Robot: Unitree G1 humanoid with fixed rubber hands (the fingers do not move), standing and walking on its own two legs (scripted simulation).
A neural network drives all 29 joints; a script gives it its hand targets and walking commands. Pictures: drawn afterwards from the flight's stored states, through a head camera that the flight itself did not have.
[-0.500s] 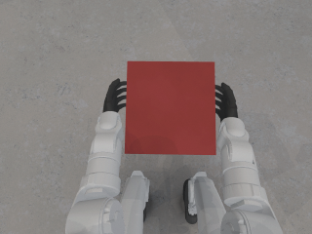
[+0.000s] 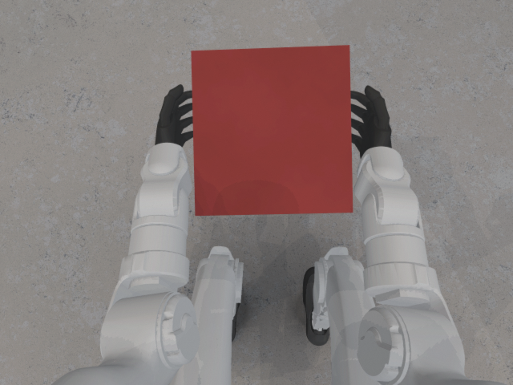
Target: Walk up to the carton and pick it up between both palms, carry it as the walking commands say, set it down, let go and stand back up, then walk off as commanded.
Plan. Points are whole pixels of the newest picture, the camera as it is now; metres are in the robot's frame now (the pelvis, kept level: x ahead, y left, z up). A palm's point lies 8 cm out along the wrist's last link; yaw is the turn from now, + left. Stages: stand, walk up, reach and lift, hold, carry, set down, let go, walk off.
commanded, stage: set down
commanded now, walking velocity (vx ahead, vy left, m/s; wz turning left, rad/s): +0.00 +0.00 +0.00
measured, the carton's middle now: (270, 145) +0.47 +0.01 -0.15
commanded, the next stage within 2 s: none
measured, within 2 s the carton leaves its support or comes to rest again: neither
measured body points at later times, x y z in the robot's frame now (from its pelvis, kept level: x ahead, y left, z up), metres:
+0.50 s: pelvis -0.01 +0.01 -0.05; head +0.31 +0.02 +0.27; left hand +0.50 +0.16 -0.17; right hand +0.49 -0.13 -0.16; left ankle +0.09 +0.14 -0.52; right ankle +0.09 -0.12 -0.52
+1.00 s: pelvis -0.03 +0.00 -0.11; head +0.36 +0.01 +0.10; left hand +0.52 +0.17 -0.29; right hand +0.54 -0.12 -0.28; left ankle +0.09 +0.14 -0.52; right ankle +0.09 -0.12 -0.52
